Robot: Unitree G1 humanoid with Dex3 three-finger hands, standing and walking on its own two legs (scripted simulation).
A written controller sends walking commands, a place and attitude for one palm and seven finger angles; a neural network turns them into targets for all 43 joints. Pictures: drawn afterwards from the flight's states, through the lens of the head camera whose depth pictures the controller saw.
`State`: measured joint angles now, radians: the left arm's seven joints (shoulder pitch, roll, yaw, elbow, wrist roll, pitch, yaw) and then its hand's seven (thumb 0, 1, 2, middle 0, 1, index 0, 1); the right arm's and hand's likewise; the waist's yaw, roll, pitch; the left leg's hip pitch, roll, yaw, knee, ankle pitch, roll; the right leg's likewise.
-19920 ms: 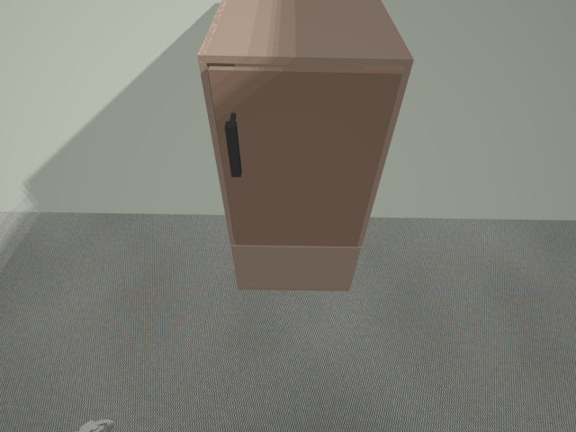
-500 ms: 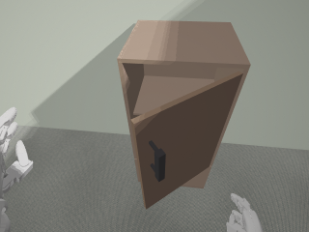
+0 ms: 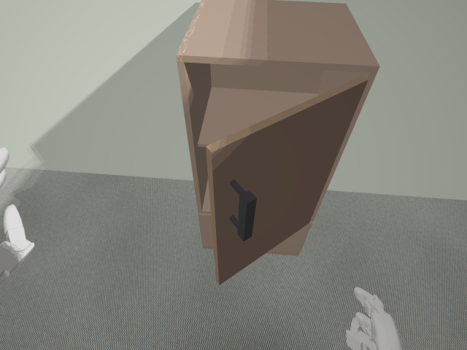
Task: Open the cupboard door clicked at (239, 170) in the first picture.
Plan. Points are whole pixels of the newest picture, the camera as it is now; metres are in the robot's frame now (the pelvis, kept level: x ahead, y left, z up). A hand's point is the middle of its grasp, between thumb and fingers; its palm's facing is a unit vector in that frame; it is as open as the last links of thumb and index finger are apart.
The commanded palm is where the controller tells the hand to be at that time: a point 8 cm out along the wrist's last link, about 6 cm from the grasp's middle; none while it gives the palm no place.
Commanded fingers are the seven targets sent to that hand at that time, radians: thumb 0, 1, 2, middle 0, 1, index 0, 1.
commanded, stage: step back with the hand held close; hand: left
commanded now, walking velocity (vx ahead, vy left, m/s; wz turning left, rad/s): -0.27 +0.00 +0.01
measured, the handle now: (240, 210) +0.39 +0.02 -0.01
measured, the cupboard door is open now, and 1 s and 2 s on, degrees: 40 40 40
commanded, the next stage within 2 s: stop stepping back and stand still in 0.76 s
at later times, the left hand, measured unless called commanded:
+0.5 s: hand (1, 275) +0.16 +0.27 +0.17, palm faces +0.47 -0.74 -0.48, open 7.4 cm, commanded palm +0.10 +0.29 +0.19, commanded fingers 0.00 0.90 0.90 -0.20 -0.30 -0.20 -0.30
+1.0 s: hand out of the picture +0.02 +0.24 +0.17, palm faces +0.37 -0.77 -0.53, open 7.4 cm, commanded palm -0.04 +0.28 +0.19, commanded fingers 0.00 0.90 0.90 -0.20 -0.30 -0.20 -0.30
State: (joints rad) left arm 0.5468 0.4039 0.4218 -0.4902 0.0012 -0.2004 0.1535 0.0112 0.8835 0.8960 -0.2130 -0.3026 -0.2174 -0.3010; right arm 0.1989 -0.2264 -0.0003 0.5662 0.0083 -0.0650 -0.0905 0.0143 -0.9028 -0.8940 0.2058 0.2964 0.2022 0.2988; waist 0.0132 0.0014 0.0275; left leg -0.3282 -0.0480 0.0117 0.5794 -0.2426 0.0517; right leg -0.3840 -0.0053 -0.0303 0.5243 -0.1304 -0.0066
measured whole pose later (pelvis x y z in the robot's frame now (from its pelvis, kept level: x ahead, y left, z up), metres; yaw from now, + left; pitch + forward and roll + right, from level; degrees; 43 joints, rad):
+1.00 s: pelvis -0.18 -0.03 +0.01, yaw +1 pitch +2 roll +0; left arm 0.62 0.48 0.45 -0.59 -0.03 -0.18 0.15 0.01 0.88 0.90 -0.21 -0.30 -0.22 -0.30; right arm 0.18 -0.19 -0.01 0.58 -0.01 -0.09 -0.08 0.01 -0.90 -0.89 0.20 0.30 0.20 0.30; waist -0.01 -0.08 0.02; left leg -0.33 -0.02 0.02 0.48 -0.19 0.03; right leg -0.35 0.04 0.02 0.66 -0.36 0.00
